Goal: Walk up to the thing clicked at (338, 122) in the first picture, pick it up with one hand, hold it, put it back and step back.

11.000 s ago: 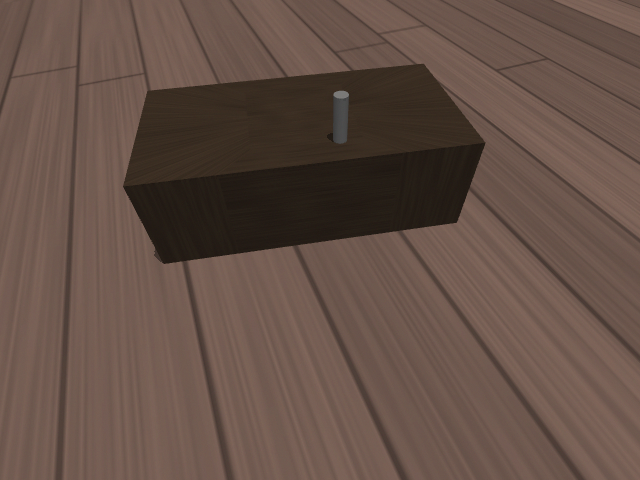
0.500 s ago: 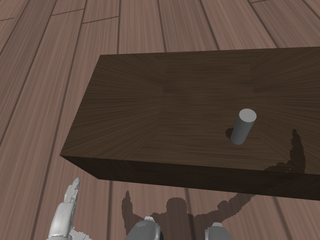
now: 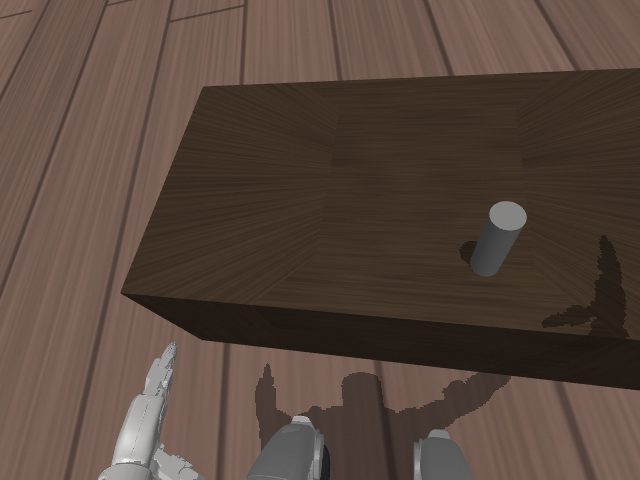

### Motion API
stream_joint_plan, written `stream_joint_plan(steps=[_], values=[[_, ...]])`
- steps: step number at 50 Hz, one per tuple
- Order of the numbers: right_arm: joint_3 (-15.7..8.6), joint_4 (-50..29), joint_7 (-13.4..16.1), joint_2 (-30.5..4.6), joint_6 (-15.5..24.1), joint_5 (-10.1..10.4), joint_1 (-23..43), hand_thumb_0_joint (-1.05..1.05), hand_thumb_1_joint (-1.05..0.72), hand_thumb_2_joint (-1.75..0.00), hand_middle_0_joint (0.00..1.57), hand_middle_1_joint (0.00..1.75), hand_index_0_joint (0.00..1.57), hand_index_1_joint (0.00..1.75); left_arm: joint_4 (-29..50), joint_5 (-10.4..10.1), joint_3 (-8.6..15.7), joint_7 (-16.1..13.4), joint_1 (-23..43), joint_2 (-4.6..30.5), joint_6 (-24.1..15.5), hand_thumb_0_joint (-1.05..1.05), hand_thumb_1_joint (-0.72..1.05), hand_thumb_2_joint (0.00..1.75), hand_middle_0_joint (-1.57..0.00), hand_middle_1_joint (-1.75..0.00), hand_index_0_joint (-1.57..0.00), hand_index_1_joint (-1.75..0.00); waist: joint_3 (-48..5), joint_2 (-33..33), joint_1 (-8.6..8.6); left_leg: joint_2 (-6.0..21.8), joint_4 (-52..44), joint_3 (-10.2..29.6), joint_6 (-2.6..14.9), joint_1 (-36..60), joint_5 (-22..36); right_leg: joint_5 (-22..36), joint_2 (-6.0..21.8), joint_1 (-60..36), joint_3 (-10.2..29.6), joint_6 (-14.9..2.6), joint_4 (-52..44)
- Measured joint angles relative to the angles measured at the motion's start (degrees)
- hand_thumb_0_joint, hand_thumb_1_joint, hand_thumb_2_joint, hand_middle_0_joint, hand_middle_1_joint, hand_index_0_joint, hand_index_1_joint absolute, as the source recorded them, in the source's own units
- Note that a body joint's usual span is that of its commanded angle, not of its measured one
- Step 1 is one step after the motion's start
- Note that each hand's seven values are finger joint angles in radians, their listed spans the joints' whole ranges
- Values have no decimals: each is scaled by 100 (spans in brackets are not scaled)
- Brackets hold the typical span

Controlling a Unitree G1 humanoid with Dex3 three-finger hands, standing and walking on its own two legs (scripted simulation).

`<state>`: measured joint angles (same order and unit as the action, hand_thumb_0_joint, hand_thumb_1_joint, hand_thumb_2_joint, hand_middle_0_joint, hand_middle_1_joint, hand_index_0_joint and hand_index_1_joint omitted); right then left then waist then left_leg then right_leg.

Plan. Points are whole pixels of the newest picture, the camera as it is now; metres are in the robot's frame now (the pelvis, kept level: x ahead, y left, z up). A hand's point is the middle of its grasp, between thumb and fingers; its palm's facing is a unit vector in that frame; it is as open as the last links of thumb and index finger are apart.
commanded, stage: approach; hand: right
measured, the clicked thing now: (494, 242) +0.50 -0.20 -0.19
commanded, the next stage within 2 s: close in in 0.42 s
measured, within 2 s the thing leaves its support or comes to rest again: neither
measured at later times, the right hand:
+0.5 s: hand (562, 267) +0.45 -0.29 -0.17, palm faces +0.16 +0.99 +0.05, open 17.7 cm
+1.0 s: hand (501, 271) +0.46 -0.21 -0.21, palm faces +0.13 +0.99 +0.04, open 17.5 cm
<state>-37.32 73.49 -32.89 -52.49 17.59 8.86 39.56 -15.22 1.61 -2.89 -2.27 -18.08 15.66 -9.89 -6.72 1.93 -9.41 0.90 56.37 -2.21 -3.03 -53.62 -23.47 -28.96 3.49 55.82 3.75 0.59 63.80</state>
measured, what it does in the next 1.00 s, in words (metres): lowers itself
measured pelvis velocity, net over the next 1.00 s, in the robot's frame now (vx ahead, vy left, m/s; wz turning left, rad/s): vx -0.06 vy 0.00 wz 0.07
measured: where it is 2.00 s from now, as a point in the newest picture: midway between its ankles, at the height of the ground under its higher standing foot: outside the picture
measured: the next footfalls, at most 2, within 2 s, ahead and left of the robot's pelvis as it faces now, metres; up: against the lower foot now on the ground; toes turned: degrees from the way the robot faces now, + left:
none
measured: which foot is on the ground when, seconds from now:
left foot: down 0.00-1.00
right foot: down 0.00-1.00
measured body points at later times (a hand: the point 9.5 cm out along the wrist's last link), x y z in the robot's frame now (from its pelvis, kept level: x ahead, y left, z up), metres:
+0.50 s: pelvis -0.04 +0.01 -0.11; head +0.17 -0.09 +0.28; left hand +0.14 +0.27 -0.03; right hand +0.44 -0.34 -0.17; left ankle +0.03 +0.16 -0.66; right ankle +0.01 -0.12 -0.66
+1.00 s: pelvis -0.06 +0.00 -0.16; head +0.14 -0.08 +0.23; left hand +0.11 +0.26 -0.01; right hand +0.45 -0.27 -0.21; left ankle +0.03 +0.16 -0.66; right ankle +0.01 -0.12 -0.66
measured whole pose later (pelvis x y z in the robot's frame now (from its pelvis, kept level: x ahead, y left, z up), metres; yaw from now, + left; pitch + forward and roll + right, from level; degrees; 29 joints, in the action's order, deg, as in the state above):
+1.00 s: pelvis -0.06 +0.00 -0.16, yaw +4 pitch +31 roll +8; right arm -39.1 62.5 -12.0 -37.9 29.8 -0.2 39.7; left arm 27.9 4.2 10.6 5.1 -28.5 20.8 -8.4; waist -7.8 2.3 -22.7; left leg -0.2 94.5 -2.8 -2.9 -94.3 -31.8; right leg -38.0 3.4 96.4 7.5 1.3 102.5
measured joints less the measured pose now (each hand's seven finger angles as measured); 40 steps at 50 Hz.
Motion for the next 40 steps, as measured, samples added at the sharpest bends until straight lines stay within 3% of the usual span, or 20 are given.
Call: stream_joint_plan(steps=[3,6,12,16,24,30,34,40], values=[[-62,151,-32,136,349,152,2,-1,55,-5,5,5,6,5,225,19,29,37,45,22,-54,-1,-53,5,-5,-5,-5,-5,-4,27,-96,5,282,-7,-3,-288,-91,-79,-9,285,25,2,269],[-137,224,-6,302,647,179,-23,-1,56,-5,5,5,6,5,566,58,77,82,31,44,-123,-1,-53,5,-5,-5,-5,-5,-23,92,-218,-3,619,-15,2,-654,-187,-172,-4,647,57,11,595],[-383,13,212,526,1093,-54,-98,-1,58,-4,5,5,6,5,1204,203,309,205,-106,112,-205,0,-54,6,-5,-5,-5,-5,9,246,-519,-54,1340,-62,34,-1452,-372,-371,32,1451,160,62,1334],[-548,-28,416,488,1310,-199,-34,-1,59,-3,5,5,7,5,1432,264,497,248,-187,183,-195,0,-53,5,-5,-4,-4,-5,67,301,-709,-101,1738,-112,54,-1978,-436,-463,65,1997,247,89,1775],[-682,120,714,278,1681,-385,68,-1,61,-3,5,5,6,5,2286,404,562,383,-251,256,-210,-1,-52,5,-5,-4,-5,-5,1,251,-1085,-169,2611,-181,60,-3016,-621,-704,103,3056,398,122,2720],[-804,88,939,381,1766,-500,-15,-1,60,-4,5,5,6,5,3037,398,761,522,-417,382,-324,0,-53,5,-6,-5,-5,-5,-19,242,-1285,-182,3247,-195,45,-3657,-767,-877,90,3696,468,121,3382],[-931,-544,1193,623,1879,-567,-121,-1,58,-4,5,5,6,5,3510,405,919,618,-645,430,-286,0,-53,5,-6,-5,-6,-5,-46,360,-1359,-177,3604,-179,42,-3978,-838,-947,71,3994,483,137,3717],[-492,-1131,1560,910,1544,-750,-78,-2,56,-3,6,5,6,4,3725,352,1309,681,-815,564,-238,0,-53,5,-6,-5,-6,-5,-167,323,-1379,-129,3776,-249,76,-4140,-854,-930,1,4210,573,163,3908]])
